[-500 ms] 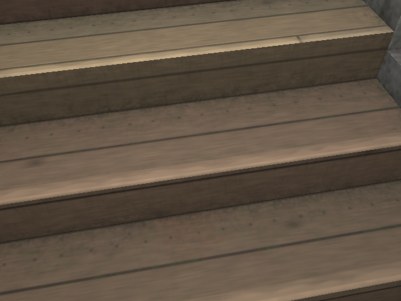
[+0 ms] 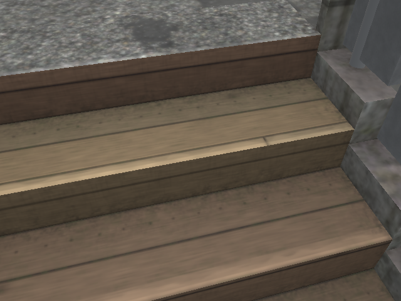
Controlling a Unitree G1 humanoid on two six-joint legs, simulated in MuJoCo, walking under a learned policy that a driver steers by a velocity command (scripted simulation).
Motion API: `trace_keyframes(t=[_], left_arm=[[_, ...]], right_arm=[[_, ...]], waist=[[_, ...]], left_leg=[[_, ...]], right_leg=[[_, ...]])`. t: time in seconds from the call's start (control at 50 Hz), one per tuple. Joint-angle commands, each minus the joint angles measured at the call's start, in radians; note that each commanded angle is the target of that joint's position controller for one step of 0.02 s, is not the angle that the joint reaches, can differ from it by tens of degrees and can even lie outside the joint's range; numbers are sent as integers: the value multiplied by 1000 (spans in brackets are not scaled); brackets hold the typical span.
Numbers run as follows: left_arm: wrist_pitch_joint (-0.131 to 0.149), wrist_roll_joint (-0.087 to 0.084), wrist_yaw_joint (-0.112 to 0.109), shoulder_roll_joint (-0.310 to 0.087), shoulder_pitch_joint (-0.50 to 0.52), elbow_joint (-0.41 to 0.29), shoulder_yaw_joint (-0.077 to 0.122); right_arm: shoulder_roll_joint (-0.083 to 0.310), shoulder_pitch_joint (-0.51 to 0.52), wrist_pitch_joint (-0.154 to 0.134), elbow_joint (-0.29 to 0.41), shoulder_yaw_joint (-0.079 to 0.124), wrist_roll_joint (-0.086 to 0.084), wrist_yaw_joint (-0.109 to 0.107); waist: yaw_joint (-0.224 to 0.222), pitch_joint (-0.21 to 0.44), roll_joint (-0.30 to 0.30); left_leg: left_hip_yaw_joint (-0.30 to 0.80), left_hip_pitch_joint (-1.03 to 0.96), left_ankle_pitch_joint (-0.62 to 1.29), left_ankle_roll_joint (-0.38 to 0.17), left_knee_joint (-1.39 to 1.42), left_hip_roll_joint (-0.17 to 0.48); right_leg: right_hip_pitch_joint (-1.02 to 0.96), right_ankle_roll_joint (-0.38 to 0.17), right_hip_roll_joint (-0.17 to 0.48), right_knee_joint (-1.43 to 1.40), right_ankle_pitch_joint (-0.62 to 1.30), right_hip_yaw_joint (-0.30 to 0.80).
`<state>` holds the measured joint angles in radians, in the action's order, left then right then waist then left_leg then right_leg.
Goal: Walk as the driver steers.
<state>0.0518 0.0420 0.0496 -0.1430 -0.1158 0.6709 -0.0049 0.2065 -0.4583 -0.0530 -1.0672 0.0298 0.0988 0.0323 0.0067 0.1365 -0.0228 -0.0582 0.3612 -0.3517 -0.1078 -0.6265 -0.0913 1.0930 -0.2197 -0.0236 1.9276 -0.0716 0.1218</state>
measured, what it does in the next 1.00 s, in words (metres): climbs, turning left: right foot 0.16 m higher, then left foot 0.16 m higher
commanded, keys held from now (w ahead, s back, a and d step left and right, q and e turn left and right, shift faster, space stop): w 0.06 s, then w+q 0.94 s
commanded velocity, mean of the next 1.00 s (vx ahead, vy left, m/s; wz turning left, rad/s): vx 0.50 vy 0.00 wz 0.42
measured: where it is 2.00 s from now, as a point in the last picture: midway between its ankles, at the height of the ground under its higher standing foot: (116, 72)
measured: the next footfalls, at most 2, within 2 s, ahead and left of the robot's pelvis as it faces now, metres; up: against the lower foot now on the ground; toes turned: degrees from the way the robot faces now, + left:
right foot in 0.28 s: +0.35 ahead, -0.16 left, +0.16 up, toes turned -1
left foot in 0.78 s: +0.57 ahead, +0.12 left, +0.32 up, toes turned +23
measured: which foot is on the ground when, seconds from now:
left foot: down 0.00-0.30, up 0.32-0.76, down 0.78-1.00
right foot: up 0.00-0.26, down 0.28-0.84, up 0.86-1.00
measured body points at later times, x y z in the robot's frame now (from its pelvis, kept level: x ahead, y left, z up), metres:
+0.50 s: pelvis +0.29 -0.07 +0.15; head +0.29 -0.06 +0.60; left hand +0.27 +0.17 -0.01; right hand +0.40 -0.29 +0.01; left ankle +0.24 +0.07 -0.32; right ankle +0.31 -0.16 -0.56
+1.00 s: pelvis +0.55 +0.02 +0.30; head +0.54 +0.02 +0.75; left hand +0.54 +0.27 +0.16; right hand +0.63 -0.20 +0.14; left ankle +0.54 +0.10 -0.40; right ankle +0.60 -0.14 -0.17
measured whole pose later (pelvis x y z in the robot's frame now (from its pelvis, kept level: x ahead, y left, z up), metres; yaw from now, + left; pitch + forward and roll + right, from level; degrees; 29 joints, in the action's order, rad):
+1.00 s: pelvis +0.55 +0.02 +0.30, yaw +28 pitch +6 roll +2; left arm 0.07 0.07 0.08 -0.21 -0.19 0.96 -0.01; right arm 0.18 -0.39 -0.03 -1.11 0.02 0.05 0.06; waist 0.02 0.16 -0.04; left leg 0.00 0.56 -0.38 -0.09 -0.84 -0.14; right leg 0.96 -0.18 0.01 1.95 -0.01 0.19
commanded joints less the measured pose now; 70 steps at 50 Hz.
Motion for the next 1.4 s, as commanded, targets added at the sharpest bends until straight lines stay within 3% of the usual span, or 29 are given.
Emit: trace_keyframes(t=[0.02, 0.08, 0.1, 0.12, 0.18, 0.28, 0.32, 0.36, 0.42, 0.46, 0.52, 0.62, 0.7, 0.76, 0.8, 0.82, 0.86, 0.88, 0.98, 1.02, 1.1, 1.16, 1.18, 1.24, 1.26, 1.28, 1.3, 1.34, 1.4], left_arm=[[-12, 12, -31, 90, 52, -71, -28], [-4, 3, -87, 75, 242, -177, -45], [-45, 1, -37, -21, 302, -146, -69], [-55, 6, -24, -13, 318, -149, -63], [-71, 38, 8, 10, 635, -226, -84], [-57, -9, 18, -88, 152, -13, -37], [-62, -4, -13, -181, -359, 154, -9], [1, -8, -25, -260, -301, 247, 35], [14, -11, -7, 83, -55, 321, -34], [28, 11, -13, 115, -62, 350, -32], [26, 56, -22, 51, -147, 384, -9], [28, 132, -1, 8, -300, 460, -43], [39, 67, 38, -55, -351, 444, -43], [90, 16, 37, -272, -365, 425, 3], [91, 44, 48, -250, -378, 423, 15], [97, 92, 56, -171, -441, 413, -1], [59, 11, 121, -126, -287, 347, 11], [48, 2, 110, -79, -281, 355, 10], [9, 24, 15, -9, -106, 243, -20], [3, 0, 7, -26, -54, 213, -26], [8, 15, -4, -41, 175, 59, -49], [-22, 9, -4, -71, 326, -40, -54], [-35, 14, 14, -42, 276, -42, -55], [-33, -17, 14, -184, 171, -23, -4], [-17, -11, -6, -218, -14, 13, 18], [-8, -7, -25, -256, -261, 67, 28], [-7, 52, -34, -303, -396, 104, 38], [35, 13, -23, -240, -224, 189, 40], [15, -2, -48, 82, -65, 287, -24]], right_arm=[[21, 53, -80, 78, -2, -104, -23], [41, -59, -115, 37, -13, -99, -72], [-46, -232, -72, -53, -57, 36, 1], [-41, -315, -53, -82, -56, 52, 31], [-5, -182, -26, -31, -40, -26, 85], [197, -73, -86, 21, 20, -58, 88], [-15, -249, -57, -6, -24, 24, 116], [-6, -88, -40, -35, 15, -55, 114], [-75, 155, -31, 74, -5, -56, 66], [-123, 178, -3, 87, -20, -67, 71], [-148, 288, 18, 141, -51, -97, 93], [-55, 536, 15, 286, -87, -98, 69], [-30, 772, 85, 376, -78, -79, 69], [-35, 540, 90, 320, -66, -88, 84], [46, 403, 57, 295, -20, -95, 36], [99, 257, 56, 251, -6, -114, 17], [242, -147, 74, 109, 53, -63, 3], [210, -142, 49, 61, 60, -51, -7], [-119, 266, -6, 32, -48, -41, 43], [-43, 204, -18, 39, -34, -14, 35], [-20, -38, -45, -53, -59, 41, 27], [73, 108, -49, 82, -56, -39, 61], [118, 114, -61, 102, -47, -89, 65], [236, 61, -106, 125, 11, -108, 71], [166, 41, -102, 122, 12, -64, 77], [-6, -92, -95, 114, -22, -7, 79], [4, 49, -72, 84, 4, -46, 93], [2, 181, -72, 100, 4, -87, 70], [-54, 204, -35, 110, -32, -56, 60]], waist=[[-56, -200, 67], [-4, -279, 28], [93, 24, 138], [101, -40, 122], [97, -89, 81], [-110, 141, 197], [-205, 504, -274], [-155, 36, -135], [6, 45, 119], [71, 3, 61], [42, -66, -59], [29, -68, 54], [-7, -91, -36], [107, -15, -142], [110, 88, -173], [101, 228, -66], [224, 185, 174], [196, 91, 153], [-99, -56, -4], [-69, -77, 127], [-7, -61, -6], [-38, -119, 86], [-78, -106, 163], [-93, 32, 191], [-120, 206, 98], [-137, 466, -182], [-255, 201, -283], [-108, -138, -185], [34, -97, 20]], left_leg=[[320, 83, -130, -134, 367, 244], [438, -105, -40, -153, 431, 315], [424, -365, 28, -136, 294, 295], [404, -423, 139, -123, 296, 283], [295, 30, 323, -165, 576, 293], [184, -291, 1759, -84, 161, 329], [269, 382, 406, -40, -498, 61], [356, 655, 477, -35, -1302, 73], [292, 726, 367, -136, -1439, 108], [252, 790, 349, -164, -1384, 141], [149, 957, 125, -192, -1696, 138], [104, 1067, 350, -233, -1321, 171], [-120, 726, 104, -154, -891, 193], [-131, 498, 39, -58, -683, 41], [-101, 212, 82, -77, -465, -41], [169, -162, 347, -174, -468, 16], [849, -405, 35, -285, 180, 234], [930, -326, -125, -256, 239, 269], [447, 153, 64, -156, 184, 152], [403, 214, 62, -178, 265, 145], [411, 147, -94, -109, 286, 131], [398, 511, 36, -151, 539, 194], [422, 500, 382, -210, 541, 251], [368, -128, 1456, -178, 245, 280], [325, -108, 1517, -110, -70, 204], [329, 278, 880, -52, -394, 62], [398, 670, 265, -17, -934, -48], [328, 859, 424, -66, -1211, 42], [277, 791, 317, -134, -1243, 94]], right_leg=[[154, 91, 20, 142, -32, -151], [419, 165, 110, 235, -225, -141], [536, 43, 102, 46, -159, -19], [610, 15, 122, -62, -97, -62], [76, -9, 136, -505, -414, -248], [-586, 48, -35, -924, -177, -222], [-1376, -233, 365, -1386, -127, 657], [-889, -103, 378, -1548, -616, 703], [-773, -35, 358, -1490, -146, 243], [-750, 28, 286, -1512, 8, 8], [-758, -15, 286, -1645, -103, -116], [-830, 45, 235, -1746, -134, -271], [-765, 5, 303, -1938, 387, -371], [-1056, -4, 368, -1681, 1366, -427], [-1109, -11, 348, -1431, 1478, -414], [-795, 29, 285, -1175, 1227, -343], [-257, 117, 11, -372, 12, -77], [-70, 100, -9, -52, 69, 103], [97, 12, 36, 121, 39, 33], [103, 42, 25, 285, -151, -61], [185, 16, 89, 20, -71, -80], [-349, 143, 110, -377, -259, -173], [-484, 189, 57, -369, -303, -261], [-490, 153, -72, -828, -345, -298], [-755, 57, 5, -909, -15, -82], [-1209, -203, 266, -1201, -53, 522], [-1098, -221, 401, -1503, -608, 992], [-752, -81, 343, -1462, -825, 647], [-643, 1, 306, -1490, -518, 297]])
Velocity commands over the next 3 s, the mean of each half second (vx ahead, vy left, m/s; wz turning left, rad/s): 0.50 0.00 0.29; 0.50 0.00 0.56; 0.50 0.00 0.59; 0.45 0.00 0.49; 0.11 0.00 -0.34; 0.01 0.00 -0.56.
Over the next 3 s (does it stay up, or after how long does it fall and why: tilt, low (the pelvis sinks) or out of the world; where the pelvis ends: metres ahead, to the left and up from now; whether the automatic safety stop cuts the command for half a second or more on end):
stays up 1.11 0.49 0.66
